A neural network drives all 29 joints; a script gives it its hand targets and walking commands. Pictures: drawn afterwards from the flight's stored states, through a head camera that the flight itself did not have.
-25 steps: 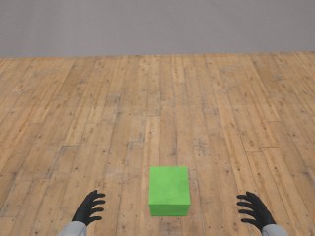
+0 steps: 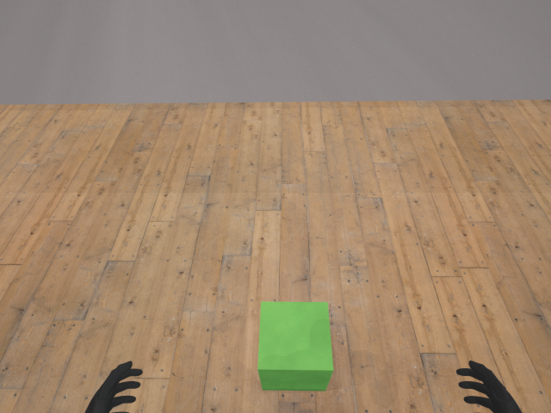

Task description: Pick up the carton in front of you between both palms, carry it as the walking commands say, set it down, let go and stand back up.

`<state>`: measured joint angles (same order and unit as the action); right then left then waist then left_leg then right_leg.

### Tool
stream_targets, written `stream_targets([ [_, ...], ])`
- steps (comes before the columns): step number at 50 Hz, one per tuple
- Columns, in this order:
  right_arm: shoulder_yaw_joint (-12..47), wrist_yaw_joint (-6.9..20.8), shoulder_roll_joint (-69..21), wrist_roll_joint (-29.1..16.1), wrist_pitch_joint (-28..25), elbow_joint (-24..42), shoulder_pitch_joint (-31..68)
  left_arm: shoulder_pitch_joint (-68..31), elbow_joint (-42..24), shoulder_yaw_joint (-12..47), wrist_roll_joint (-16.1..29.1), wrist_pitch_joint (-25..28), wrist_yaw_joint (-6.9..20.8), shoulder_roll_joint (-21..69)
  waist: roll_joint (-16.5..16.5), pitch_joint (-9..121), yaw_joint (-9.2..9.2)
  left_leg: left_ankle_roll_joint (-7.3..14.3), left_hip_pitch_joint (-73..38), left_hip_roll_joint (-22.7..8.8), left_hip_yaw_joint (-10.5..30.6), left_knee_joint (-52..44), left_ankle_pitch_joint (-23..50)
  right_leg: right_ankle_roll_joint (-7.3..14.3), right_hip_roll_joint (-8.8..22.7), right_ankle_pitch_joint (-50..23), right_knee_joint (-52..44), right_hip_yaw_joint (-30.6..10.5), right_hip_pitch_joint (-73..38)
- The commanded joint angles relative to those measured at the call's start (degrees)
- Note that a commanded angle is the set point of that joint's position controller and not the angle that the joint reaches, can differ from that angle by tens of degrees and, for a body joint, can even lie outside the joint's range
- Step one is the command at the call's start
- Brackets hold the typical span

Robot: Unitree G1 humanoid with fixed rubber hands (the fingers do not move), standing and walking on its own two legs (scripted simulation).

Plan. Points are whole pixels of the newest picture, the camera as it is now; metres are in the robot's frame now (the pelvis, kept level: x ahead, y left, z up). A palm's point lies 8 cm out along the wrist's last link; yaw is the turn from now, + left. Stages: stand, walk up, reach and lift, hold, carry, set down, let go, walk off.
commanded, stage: stand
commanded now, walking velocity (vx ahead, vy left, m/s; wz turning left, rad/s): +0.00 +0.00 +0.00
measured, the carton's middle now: (294, 347) +0.42 -0.01 -0.65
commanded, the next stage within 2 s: none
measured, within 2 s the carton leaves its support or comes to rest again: neither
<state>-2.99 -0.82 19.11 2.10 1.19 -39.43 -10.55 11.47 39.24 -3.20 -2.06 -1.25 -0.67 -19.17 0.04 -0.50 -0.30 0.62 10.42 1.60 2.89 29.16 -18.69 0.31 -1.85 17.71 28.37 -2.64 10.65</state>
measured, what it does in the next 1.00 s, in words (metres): stands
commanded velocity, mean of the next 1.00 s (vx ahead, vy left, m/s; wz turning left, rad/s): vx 0.00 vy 0.00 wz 0.00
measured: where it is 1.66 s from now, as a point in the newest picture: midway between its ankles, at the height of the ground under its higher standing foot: outside the picture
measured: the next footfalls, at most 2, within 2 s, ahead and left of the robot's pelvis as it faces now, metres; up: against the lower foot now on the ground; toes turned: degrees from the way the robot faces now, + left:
none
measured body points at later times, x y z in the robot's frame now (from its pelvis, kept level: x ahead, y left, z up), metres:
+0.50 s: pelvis +0.00 +0.00 +0.00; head +0.00 +0.00 +0.45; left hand +0.13 +0.30 -0.10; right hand +0.13 -0.30 -0.10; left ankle -0.04 +0.11 -0.74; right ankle -0.03 -0.12 -0.74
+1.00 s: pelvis -0.02 +0.00 +0.01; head -0.03 +0.00 +0.46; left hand +0.08 +0.31 -0.10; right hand +0.09 -0.31 -0.10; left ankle -0.04 +0.11 -0.74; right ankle -0.03 -0.12 -0.74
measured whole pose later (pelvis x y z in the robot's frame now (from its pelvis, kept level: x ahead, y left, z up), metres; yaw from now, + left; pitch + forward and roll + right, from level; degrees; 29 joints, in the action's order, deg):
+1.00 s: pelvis -0.02 +0.00 +0.01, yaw +0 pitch -2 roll +0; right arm -0.8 -1.0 21.3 1.4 -0.8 -54.9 -8.5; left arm 8.5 54.7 -1.4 -1.2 0.5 -0.8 -21.0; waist 0.0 -1.2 -0.2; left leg 0.6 6.0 1.8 3.2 21.6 -13.1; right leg 0.3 -1.3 12.6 21.3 -2.5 6.4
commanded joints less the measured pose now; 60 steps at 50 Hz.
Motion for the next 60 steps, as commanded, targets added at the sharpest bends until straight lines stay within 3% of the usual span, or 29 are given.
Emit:
stream_targets([
  [1, -1.53, -0.51, 7.99, -0.05, -1.32, 1.94, 1.51, -1.98, -2.03, -1.28, 0.08, 1.24, -0.56, -7.59, 0.38, 5.0, 0.33, -0.62, -2.78, -5.39, 3.47, -2.7, 24.1, 0.0, 5.29, -21.58, -2.21, -3.26, -2.06],
  [13, -0.89, -0.89, 8.93, -0.31, -1.85, -2.45, 2.39, -3.06, 2.62, -0.61, 0.31, 1.72, -0.98, -8.56, 0.18, 4.12, 0.16, -0.35, -3.61, -5.75, 4.22, -4.52, 25.48, 0.22, 5.98, -22.39, -3.43, -3.7, -3.48],
  [37, 0.03, -0.56, 10.75, -0.5, -2.57, -9.9, 3.86, -4.71, 9.99, -0.28, 0.71, 2.24, -0.46, -10.24, 0.06, 0.65, 0.1, 0.32, -2.89, -6.5, 5.7, -9.88, 14.62, 0.67, 7.0, -13.89, -8.95, -5.48, -3.54],
  [60, 0.66, -0.36, 12.06, -1.04, -2.66, -14.89, 4.78, -5.84, 14.74, 0.28, 1.06, 2.46, -0.24, -11.67, 0.03, 0.36, 0.09, 0.58, -3.22, -7.05, 6.4, -11.65, 14.44, 0.77, 7.7, -13.36, -11.02, -5.43, -4.57],
])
